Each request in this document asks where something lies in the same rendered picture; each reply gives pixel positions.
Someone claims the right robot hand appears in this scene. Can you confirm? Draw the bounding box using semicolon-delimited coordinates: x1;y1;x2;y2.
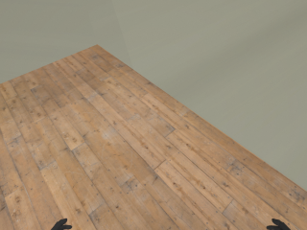
266;218;291;230

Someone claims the left robot hand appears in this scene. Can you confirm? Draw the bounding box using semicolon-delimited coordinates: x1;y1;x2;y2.
51;218;72;230

